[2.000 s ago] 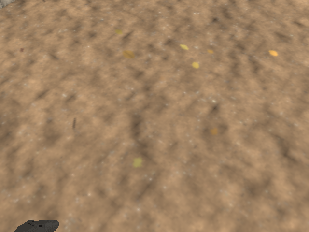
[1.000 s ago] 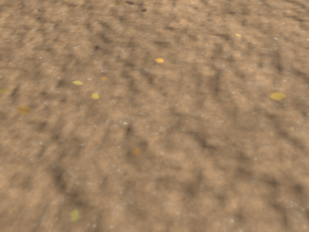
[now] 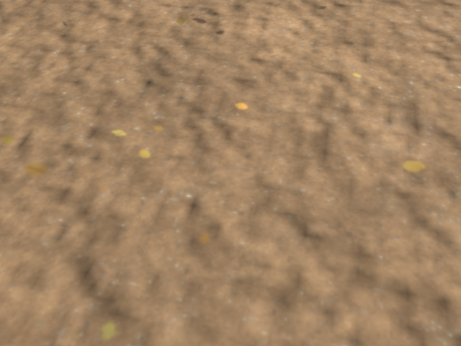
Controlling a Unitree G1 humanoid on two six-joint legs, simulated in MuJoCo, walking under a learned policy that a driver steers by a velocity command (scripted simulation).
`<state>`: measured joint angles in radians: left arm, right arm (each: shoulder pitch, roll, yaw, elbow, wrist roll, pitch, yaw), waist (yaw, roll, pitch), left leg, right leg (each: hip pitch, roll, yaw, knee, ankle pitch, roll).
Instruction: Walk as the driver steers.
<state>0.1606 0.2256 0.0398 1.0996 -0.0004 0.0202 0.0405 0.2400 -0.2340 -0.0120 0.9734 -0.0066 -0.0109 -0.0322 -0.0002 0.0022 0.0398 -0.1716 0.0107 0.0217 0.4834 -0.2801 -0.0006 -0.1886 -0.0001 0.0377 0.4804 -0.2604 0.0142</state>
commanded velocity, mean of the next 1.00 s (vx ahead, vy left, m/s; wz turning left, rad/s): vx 0.31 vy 0.00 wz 0.00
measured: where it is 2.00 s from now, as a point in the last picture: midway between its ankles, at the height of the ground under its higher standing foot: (238, 239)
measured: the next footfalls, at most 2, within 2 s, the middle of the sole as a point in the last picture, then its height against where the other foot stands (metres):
left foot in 0.84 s outside the picture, level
right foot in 1.38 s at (278, 275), level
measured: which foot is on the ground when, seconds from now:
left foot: down 0.00-0.38, up 0.40-0.82, down 0.84-1.00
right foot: down 0.00-0.84, up 0.86-1.00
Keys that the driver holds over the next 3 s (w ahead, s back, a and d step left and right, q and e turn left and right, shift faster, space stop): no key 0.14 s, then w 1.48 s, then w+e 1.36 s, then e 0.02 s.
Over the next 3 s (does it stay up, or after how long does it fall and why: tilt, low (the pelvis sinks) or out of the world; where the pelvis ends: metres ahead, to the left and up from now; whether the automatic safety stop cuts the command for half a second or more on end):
stays up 1.42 -0.19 -0.02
